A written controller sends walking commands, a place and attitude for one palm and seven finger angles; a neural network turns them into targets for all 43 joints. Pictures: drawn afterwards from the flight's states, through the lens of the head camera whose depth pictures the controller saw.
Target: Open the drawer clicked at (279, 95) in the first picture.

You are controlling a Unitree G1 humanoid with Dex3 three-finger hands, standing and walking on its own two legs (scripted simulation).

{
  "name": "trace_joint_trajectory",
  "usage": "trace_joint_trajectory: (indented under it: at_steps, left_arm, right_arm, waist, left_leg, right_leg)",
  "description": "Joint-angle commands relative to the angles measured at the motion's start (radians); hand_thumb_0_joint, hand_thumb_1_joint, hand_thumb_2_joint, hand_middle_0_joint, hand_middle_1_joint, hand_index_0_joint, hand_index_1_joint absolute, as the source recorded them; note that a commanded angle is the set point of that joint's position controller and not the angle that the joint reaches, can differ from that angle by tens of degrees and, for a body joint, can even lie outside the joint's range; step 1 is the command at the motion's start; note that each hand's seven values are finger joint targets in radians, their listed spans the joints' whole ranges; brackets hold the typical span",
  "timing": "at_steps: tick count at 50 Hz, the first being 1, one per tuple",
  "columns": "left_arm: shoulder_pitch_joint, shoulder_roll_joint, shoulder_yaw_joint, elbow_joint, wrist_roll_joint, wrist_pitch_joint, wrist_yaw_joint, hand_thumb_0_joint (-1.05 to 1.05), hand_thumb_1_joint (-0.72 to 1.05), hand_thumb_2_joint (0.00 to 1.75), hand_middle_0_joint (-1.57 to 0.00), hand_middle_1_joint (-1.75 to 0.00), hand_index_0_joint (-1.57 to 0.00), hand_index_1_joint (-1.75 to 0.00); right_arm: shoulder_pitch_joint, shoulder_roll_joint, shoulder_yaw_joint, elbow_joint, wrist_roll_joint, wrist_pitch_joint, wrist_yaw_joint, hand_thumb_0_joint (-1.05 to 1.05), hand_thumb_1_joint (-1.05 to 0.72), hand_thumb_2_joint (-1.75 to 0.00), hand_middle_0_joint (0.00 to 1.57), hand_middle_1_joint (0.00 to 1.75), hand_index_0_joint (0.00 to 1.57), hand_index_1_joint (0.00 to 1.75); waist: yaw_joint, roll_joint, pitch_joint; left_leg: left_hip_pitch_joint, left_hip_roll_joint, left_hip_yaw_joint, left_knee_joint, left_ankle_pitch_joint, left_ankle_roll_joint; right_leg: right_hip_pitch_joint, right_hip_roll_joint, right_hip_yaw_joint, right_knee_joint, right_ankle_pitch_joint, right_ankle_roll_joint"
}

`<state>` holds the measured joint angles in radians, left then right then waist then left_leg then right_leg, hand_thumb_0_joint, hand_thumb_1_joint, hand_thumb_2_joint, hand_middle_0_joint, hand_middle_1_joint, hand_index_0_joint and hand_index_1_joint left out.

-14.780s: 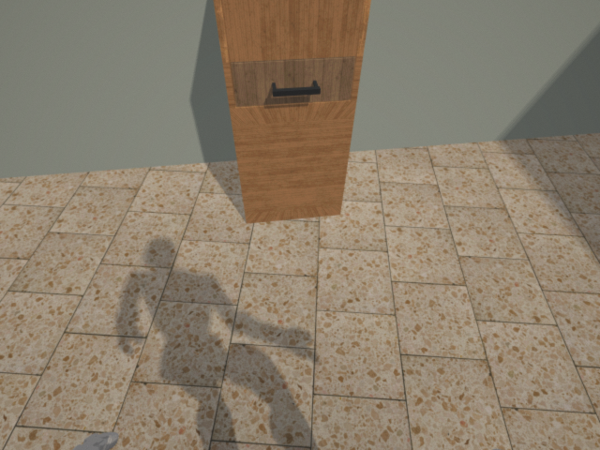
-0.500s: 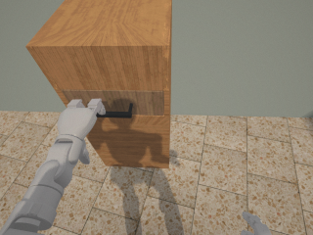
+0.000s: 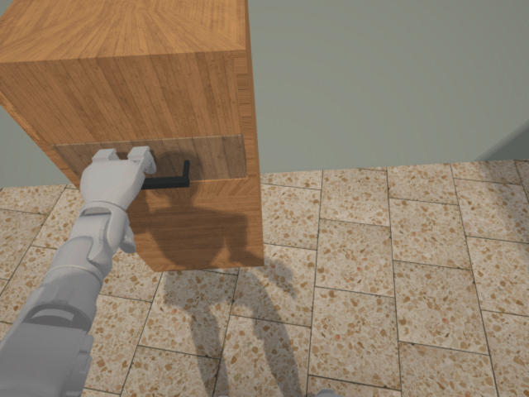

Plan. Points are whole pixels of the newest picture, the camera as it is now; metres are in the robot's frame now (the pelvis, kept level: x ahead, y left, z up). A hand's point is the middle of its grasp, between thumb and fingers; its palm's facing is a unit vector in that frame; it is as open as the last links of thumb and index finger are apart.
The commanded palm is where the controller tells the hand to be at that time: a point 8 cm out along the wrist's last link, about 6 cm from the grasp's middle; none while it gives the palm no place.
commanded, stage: move the hooked fingers above the handle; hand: left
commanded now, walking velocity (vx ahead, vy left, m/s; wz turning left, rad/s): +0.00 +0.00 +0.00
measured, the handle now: (154, 175) +0.55 +0.25 -0.09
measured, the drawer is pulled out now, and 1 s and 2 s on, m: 0.00 0.00 0.00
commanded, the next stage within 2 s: lower the fingers behind the handle in 1.26 s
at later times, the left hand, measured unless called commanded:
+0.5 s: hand (140, 185) +0.48 +0.25 -0.03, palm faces -0.08 -0.02 -1.00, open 13.8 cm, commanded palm +0.48 +0.24 +0.03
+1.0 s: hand (142, 183) +0.49 +0.25 -0.04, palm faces -0.11 -0.04 -0.99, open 13.8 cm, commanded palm +0.48 +0.24 +0.02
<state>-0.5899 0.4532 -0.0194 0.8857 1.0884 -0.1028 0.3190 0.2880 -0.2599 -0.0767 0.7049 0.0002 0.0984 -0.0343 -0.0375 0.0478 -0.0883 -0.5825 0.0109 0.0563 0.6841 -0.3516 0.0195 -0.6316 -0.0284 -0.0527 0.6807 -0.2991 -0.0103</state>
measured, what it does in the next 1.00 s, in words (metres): stands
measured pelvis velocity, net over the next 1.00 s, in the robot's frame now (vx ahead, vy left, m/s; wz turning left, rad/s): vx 0.00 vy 0.02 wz -0.02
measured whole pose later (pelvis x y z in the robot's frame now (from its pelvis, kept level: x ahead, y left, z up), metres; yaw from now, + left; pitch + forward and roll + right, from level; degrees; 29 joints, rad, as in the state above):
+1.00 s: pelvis +0.00 +0.02 -0.03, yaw -1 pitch +24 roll -2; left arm -0.83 0.52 0.03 1.11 1.11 -0.09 0.35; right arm 0.35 -0.26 -0.05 0.73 -0.04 0.12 0.00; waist -0.12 0.06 -0.14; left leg -0.88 0.03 0.05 0.91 -0.45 0.05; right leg -0.90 -0.02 -0.05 0.84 -0.35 0.02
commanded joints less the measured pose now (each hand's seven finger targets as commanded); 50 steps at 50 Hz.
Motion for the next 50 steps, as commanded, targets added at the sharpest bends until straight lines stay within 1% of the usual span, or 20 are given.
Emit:
trace_joint_trajectory:
  at_steps: [1,4,7,8,11,13,15,16,20,21,24,27,31,33,35,37,44,47,49,50]
  left_arm:
    - [-0.454,0.261,0.084,-0.126,0.001,-0.018,0.059,0.00,-0.50,0.30,-0.30,-1.20,-0.30,-1.20]
    - [-0.492,0.277,0.086,-0.074,0.007,-0.020,0.069,0.00,-0.50,0.30,-0.30,-1.20,-0.30,-1.20]
    - [-0.515,0.307,0.104,-0.050,0.019,-0.019,0.078,0.00,-0.50,0.30,-0.30,-1.20,-0.30,-1.20]
    - [-0.519,0.277,0.083,-0.042,0.018,-0.016,0.081,0.00,-0.50,0.30,-0.30,-1.20,-0.30,-1.20]
    - [-0.560,0.288,0.090,0.015,0.017,-0.007,0.087,0.00,-0.50,0.30,-0.30,-1.20,-0.30,-1.20]
    - [-0.558,0.339,0.120,0.016,0.019,-0.007,0.087,0.00,-0.50,0.30,-0.30,-1.20,-0.30,-1.20]
    - [-0.595,0.315,0.096,0.008,0.026,-0.011,0.088,0.00,-0.50,0.30,-0.30,-1.20,-0.30,-1.20]
    - [-0.577,0.351,0.136,0.017,0.022,-0.015,0.087,0.00,-0.50,0.30,-0.30,-1.20,-0.30,-1.20]
    - [-0.578,0.336,0.123,0.023,0.026,-0.019,0.092,0.00,-0.50,0.30,-0.30,-1.20,-0.30,-1.20]
    - [-0.608,0.316,0.108,0.030,0.029,-0.019,0.094,0.00,-0.50,0.30,-0.30,-1.20,-0.30,-1.20]
    - [-0.644,0.296,0.087,0.048,0.034,-0.014,0.104,0.00,-0.50,0.30,-0.30,-1.20,-0.30,-1.20]
    - [-0.714,0.318,0.094,0.051,0.035,-0.012,0.109,0.00,-0.50,0.30,-0.30,-1.20,-0.30,-1.20]
    - [-0.717,0.304,0.100,0.015,0.033,-0.003,0.115,0.00,-0.50,0.30,-0.30,-1.20,-0.30,-1.20]
    - [-0.675,0.274,0.084,0.041,0.025,0.019,0.112,0.00,-0.50,0.30,-0.30,-1.20,-0.30,-1.20]
    - [-0.679,0.302,0.092,0.072,0.027,0.044,0.111,0.00,-0.50,0.30,-0.30,-1.20,-0.30,-1.20]
    - [-0.676,0.370,0.136,0.062,0.027,0.055,0.108,0.00,-0.50,0.30,-0.30,-1.20,-0.30,-1.20]
    - [-0.623,0.329,0.105,0.026,0.009,0.026,0.069,0.00,-0.50,0.30,-0.30,-1.20,-0.30,-1.20]
    - [-0.627,0.300,0.081,0.044,0.010,0.006,0.065,0.00,-0.50,0.30,-0.30,-1.20,-0.30,-1.20]
    - [-0.629,0.321,0.095,0.042,0.016,-0.005,0.070,0.00,-0.50,0.30,-0.30,-1.20,-0.30,-1.20]
    - [-0.647,0.295,0.074,0.028,0.016,-0.013,0.073,0.00,-0.50,0.30,-0.30,-1.20,-0.30,-1.20]
  right_arm:
    - [0.100,-0.145,-0.047,-0.070,-0.014,-0.029,-0.005,0.00,-0.90,-0.90,0.20,0.30,0.20,0.30]
    - [0.123,-0.150,-0.046,-0.060,-0.017,-0.030,-0.002,0.00,-0.90,-0.90,0.20,0.30,0.20,0.30]
    - [0.143,-0.155,-0.047,-0.055,-0.024,-0.026,0.003,0.00,-0.90,-0.90,0.20,0.30,0.20,0.30]
    - [0.146,-0.153,-0.048,-0.055,-0.025,-0.026,0.007,0.00,-0.90,-0.90,0.20,0.30,0.20,0.30]
    - [0.165,-0.162,-0.048,-0.039,-0.032,-0.024,0.011,0.00,-0.90,-0.90,0.20,0.30,0.20,0.30]
    - [0.175,-0.170,-0.046,-0.039,-0.033,-0.020,0.013,0.00,-0.90,-0.90,0.20,0.30,0.20,0.30]
    - [0.184,-0.167,-0.049,-0.035,-0.037,-0.020,0.014,0.00,-0.90,-0.90,0.20,0.30,0.20,0.30]
    - [0.189,-0.171,-0.048,-0.029,-0.041,-0.018,0.017,0.00,-0.90,-0.90,0.20,0.30,0.20,0.30]
    - [0.205,-0.175,-0.050,-0.023,-0.045,-0.011,0.022,0.00,-0.90,-0.90,0.20,0.30,0.20,0.30]
    - [0.210,-0.175,-0.051,-0.017,-0.049,-0.010,0.023,0.00,-0.90,-0.90,0.20,0.30,0.20,0.30]
    - [0.228,-0.178,-0.054,-0.003,-0.051,-0.011,0.028,0.00,-0.90,-0.90,0.20,0.30,0.20,0.30]
    - [0.246,-0.184,-0.051,0.007,-0.056,-0.011,0.030,0.00,-0.90,-0.90,0.20,0.30,0.20,0.30]
    - [0.254,-0.182,-0.055,0.007,-0.064,-0.006,0.039,0.00,-0.90,-0.90,0.20,0.30,0.20,0.30]
    - [0.256,-0.178,-0.053,0.005,-0.061,0.001,0.046,0.00,-0.90,-0.90,0.20,0.30,0.20,0.30]
    - [0.249,-0.185,-0.043,0.004,-0.056,0.008,0.046,0.00,-0.90,-0.90,0.20,0.30,0.20,0.30]
    - [0.247,-0.193,-0.035,0.002,-0.056,0.013,0.043,0.00,-0.90,-0.90,0.20,0.30,0.20,0.30]
    - [0.241,-0.181,-0.036,-0.015,-0.048,0.011,0.031,0.00,-0.90,-0.90,0.20,0.30,0.20,0.30]
    - [0.245,-0.179,-0.036,-0.011,-0.047,0.010,0.026,0.00,-0.90,-0.90,0.20,0.30,0.20,0.30]
    - [0.242,-0.180,-0.037,-0.009,-0.046,0.008,0.025,0.00,-0.90,-0.90,0.20,0.30,0.20,0.30]
    - [0.244,-0.177,-0.039,-0.012,-0.047,0.005,0.025,0.00,-0.90,-0.90,0.20,0.30,0.20,0.30]
  waist:
    - [-0.036,-0.041,-0.398]
    - [-0.046,-0.037,-0.395]
    - [-0.044,-0.006,-0.459]
    - [-0.050,0.014,-0.458]
    - [-0.074,-0.033,-0.445]
    - [-0.061,-0.011,-0.489]
    - [-0.076,0.020,-0.493]
    - [-0.066,-0.005,-0.509]
    - [-0.072,0.035,-0.519]
    - [-0.091,0.026,-0.516]
    - [-0.106,0.041,-0.507]
    - [-0.122,0.056,-0.528]
    - [-0.110,0.111,-0.610]
    - [-0.103,0.115,-0.588]
    - [-0.107,0.075,-0.538]
    - [-0.094,0.065,-0.555]
    - [-0.092,0.060,-0.546]
    - [-0.110,0.024,-0.501]
    - [-0.108,0.028,-0.490]
    - [-0.113,0.047,-0.499]
  left_leg:
    - [0.092,-0.048,-0.024,-0.019,0.304,0.028]
    - [0.048,-0.049,-0.026,0.000,0.282,0.028]
    - [0.045,-0.048,-0.028,0.029,0.325,0.026]
    - [0.052,-0.045,-0.028,0.036,0.331,0.025]
    - [0.013,-0.042,-0.035,0.059,0.320,0.028]
    - [0.002,-0.042,-0.033,0.073,0.326,0.028]
    - [0.014,-0.036,-0.037,0.089,0.352,0.026]
    - [0.003,-0.035,-0.041,0.099,0.370,0.027]
    - [0.017,-0.025,-0.049,0.126,0.402,0.021]
    - [0.025,-0.020,-0.063,0.136,0.422,0.018]
    - [0.033,-0.012,-0.076,0.152,0.414,0.013]
    - [0.032,-0.007,-0.092,0.173,0.420,0.009]
    - [0.123,0.008,-0.115,0.193,0.551,-0.011]
    - [0.123,0.010,-0.111,0.189,0.561,-0.013]
    - [0.064,0.004,-0.102,0.172,0.480,-0.004]
    - [0.042,-0.001,-0.090,0.165,0.465,0.006]
    - [0.059,0.001,-0.083,0.153,0.460,0.010]
    - [0.021,-0.003,-0.079,0.152,0.417,0.018]
    - [0.013,-0.005,-0.081,0.153,0.395,0.017]
    - [0.023,-0.006,-0.083,0.155,0.395,0.016]
  right_leg:
    - [0.210,0.050,0.035,-0.031,0.290,-0.026]
    - [0.177,0.049,0.035,-0.013,0.278,-0.024]
    - [0.168,0.051,0.036,0.019,0.312,-0.025]
    - [0.141,0.054,0.032,0.022,0.306,-0.027]
    - [0.114,0.058,0.030,0.033,0.299,-0.023]
    - [0.120,0.057,0.033,0.051,0.308,-0.023]
    - [0.083,0.059,0.032,0.062,0.315,-0.023]
    - [0.096,0.061,0.029,0.073,0.327,-0.024]
    - [0.032,0.064,0.022,0.096,0.314,-0.024]
    - [0.000,0.067,0.016,0.103,0.308,-0.024]
    - [-0.064,0.070,0.007,0.113,0.264,-0.024]
    - [-0.102,0.070,0.003,0.133,0.247,-0.024]
    - [-0.131,0.077,-0.009,0.151,0.257,-0.025]
    - [-0.127,0.079,-0.013,0.142,0.256,-0.023]
    - [-0.107,0.079,-0.013,0.133,0.239,-0.023]
    - [-0.060,0.076,-0.005,0.131,0.264,-0.022]
    - [-0.033,0.075,-0.001,0.111,0.275,-0.020]
    - [-0.038,0.074,0.003,0.105,0.270,-0.020]
    - [-0.048,0.073,0.004,0.108,0.256,-0.022]
    - [-0.058,0.073,0.003,0.109,0.250,-0.023]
